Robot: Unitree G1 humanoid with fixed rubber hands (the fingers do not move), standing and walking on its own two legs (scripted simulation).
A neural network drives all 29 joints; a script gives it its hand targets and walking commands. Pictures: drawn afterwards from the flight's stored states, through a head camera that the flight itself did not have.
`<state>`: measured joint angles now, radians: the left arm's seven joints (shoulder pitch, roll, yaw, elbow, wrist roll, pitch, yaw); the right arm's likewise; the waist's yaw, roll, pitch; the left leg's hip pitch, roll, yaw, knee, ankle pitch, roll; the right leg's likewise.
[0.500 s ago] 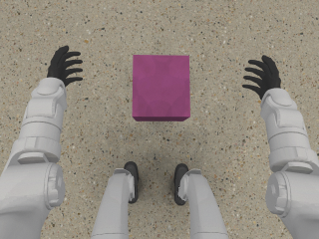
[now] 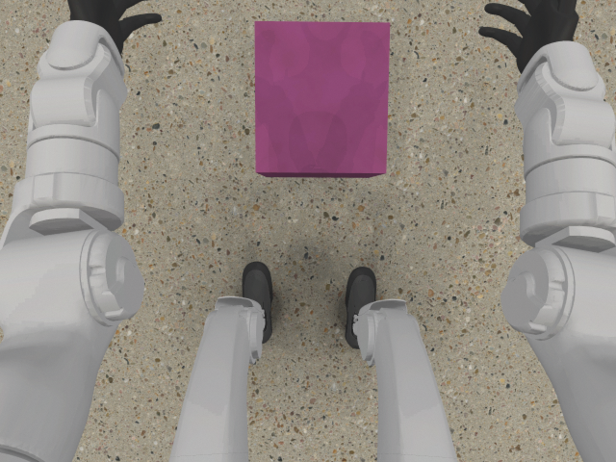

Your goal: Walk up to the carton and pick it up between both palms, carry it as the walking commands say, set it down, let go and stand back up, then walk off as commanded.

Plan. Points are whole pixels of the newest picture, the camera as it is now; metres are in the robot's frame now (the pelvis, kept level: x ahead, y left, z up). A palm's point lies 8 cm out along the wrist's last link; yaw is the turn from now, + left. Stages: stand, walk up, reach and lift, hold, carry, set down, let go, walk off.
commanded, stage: reach and lift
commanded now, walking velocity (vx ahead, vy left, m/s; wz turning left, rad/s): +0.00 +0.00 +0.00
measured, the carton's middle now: (319, 110) +0.57 -0.01 -0.55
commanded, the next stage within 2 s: none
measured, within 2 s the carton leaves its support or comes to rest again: neither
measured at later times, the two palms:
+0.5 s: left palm (159, 78) +0.54 +0.22 -0.25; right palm (478, 91) +0.53 -0.22 -0.26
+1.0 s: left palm (199, 108) +0.53 +0.20 -0.40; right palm (432, 114) +0.53 -0.21 -0.40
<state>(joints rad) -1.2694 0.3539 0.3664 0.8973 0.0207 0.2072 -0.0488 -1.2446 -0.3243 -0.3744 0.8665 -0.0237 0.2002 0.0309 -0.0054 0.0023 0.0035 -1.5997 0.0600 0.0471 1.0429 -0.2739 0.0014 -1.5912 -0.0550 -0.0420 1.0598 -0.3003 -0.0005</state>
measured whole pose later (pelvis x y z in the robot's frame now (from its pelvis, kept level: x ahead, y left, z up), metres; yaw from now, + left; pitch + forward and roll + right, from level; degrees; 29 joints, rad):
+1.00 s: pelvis -0.04 +0.00 -0.24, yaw +0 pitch +40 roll +0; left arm -1.55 0.45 0.12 1.14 -0.21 0.13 0.09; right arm -1.54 -0.43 -0.15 1.13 0.22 0.13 -0.09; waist 0.00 0.00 0.32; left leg -2.21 0.06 -0.02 2.05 -0.54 -0.01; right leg -2.19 -0.07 -0.01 2.07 -0.58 -0.02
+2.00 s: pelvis -0.04 +0.00 -0.29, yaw +0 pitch +35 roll +0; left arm -1.68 0.42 0.04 1.24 -0.26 0.07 0.10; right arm -1.68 -0.43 -0.04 1.26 0.27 0.07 -0.11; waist 0.00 0.00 0.52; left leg -2.26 0.06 -0.02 2.21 -0.56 -0.01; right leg -2.25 -0.06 0.00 2.23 -0.59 -0.01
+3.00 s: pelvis -0.04 +0.00 -0.29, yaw -2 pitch +36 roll +0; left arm -1.53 0.38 0.12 1.00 -0.20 0.24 0.10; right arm -1.54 -0.38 -0.08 1.01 0.21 0.23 -0.10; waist 0.02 -0.01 0.45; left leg -2.27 0.01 -0.05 2.24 -0.60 -0.05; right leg -2.27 0.00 0.03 2.25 -0.60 0.02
